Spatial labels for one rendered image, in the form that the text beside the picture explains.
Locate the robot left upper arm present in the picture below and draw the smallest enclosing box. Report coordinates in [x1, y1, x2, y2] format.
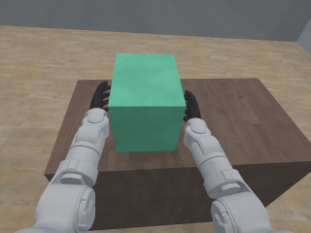
[14, 183, 95, 233]

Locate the robot left hand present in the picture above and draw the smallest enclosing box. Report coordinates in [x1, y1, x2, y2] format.
[89, 81, 111, 112]

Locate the robot right hand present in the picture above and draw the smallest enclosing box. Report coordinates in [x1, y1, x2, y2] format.
[183, 90, 201, 123]

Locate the robot right upper arm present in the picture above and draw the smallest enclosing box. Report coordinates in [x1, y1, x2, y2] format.
[211, 191, 294, 233]

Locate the carton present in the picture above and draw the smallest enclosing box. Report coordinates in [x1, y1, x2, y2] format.
[108, 52, 187, 152]

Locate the right robot forearm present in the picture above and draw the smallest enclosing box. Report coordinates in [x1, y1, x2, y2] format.
[184, 117, 271, 225]

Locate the left robot forearm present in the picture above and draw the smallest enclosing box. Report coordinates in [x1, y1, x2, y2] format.
[35, 108, 110, 223]

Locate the pedestal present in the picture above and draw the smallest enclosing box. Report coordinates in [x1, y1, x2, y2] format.
[44, 78, 311, 231]

